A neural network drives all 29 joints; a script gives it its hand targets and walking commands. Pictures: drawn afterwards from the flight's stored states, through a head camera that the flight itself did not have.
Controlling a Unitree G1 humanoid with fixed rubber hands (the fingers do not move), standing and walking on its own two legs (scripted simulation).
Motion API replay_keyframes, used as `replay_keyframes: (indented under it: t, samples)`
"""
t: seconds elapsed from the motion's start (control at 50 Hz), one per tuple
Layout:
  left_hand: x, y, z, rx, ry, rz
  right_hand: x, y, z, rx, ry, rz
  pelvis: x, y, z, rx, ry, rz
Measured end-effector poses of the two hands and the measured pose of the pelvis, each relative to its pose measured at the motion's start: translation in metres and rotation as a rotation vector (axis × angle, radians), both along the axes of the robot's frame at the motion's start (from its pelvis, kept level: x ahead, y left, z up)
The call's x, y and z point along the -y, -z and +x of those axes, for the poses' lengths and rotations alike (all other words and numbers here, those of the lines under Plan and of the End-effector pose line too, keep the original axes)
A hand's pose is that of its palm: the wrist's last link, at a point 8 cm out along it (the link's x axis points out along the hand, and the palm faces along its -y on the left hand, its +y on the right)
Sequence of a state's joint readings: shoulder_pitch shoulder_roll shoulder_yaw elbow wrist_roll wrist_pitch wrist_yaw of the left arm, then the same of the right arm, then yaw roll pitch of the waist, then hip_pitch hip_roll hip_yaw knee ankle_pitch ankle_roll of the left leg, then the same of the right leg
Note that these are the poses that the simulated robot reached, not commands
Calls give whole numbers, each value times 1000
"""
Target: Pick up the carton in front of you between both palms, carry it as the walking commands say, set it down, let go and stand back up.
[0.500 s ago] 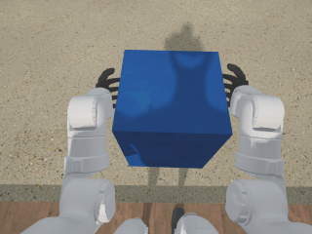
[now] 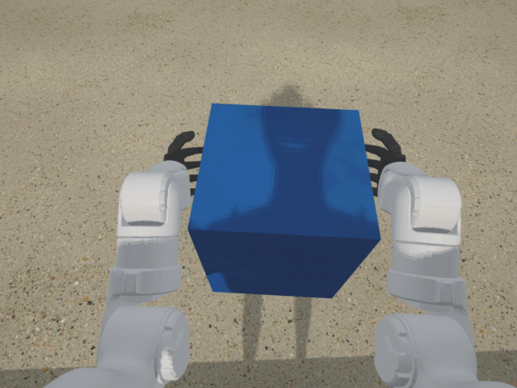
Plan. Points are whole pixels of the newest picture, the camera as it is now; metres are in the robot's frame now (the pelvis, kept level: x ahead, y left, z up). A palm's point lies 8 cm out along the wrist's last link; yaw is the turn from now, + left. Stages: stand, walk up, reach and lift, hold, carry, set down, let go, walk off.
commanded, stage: carry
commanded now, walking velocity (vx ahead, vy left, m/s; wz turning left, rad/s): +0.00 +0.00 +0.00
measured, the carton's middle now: (277, 210) +0.36 +0.00 +0.05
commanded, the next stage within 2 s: none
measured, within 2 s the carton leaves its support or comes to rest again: neither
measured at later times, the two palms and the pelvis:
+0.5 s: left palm (165, 218) +0.30 +0.15 +0.11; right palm (394, 215) +0.31 -0.15 +0.12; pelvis -0.04 -0.01 -0.01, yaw +1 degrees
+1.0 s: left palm (165, 231) +0.28 +0.14 +0.13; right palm (408, 227) +0.29 -0.16 +0.13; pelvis -0.06 -0.01 +0.00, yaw +1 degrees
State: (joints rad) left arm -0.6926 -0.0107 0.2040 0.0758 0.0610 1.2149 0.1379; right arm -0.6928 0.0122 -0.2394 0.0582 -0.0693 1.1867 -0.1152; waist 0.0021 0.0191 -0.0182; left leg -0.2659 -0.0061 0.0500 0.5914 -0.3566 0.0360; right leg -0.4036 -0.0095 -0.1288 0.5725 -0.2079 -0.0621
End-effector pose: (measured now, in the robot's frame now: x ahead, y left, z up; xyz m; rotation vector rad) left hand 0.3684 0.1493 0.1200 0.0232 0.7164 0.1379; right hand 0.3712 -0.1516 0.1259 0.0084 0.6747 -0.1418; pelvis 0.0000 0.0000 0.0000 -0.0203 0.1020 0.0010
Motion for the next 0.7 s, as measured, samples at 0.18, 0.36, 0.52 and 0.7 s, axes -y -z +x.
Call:
replay_keyframes:
  t: [0.18,0.36,0.52,0.7]
  samples:
    - [-11,9,-18,-52,-14,4,-11,8,-11,-52,-22,-5,-3,3,-3,19,-9,-2]
    - [-11,12,-41,-59,-21,18,-11,15,-32,-59,-39,-4,0,8,-24,36,-16,5]
    - [-1,5,-66,-44,-7,19,-2,6,-59,-44,-35,-14,6,7,-45,62,-14,16]
    - [6,-5,-84,-48,-1,19,6,-6,-78,-49,-32,-18,10,3,-56,75,-13,21]
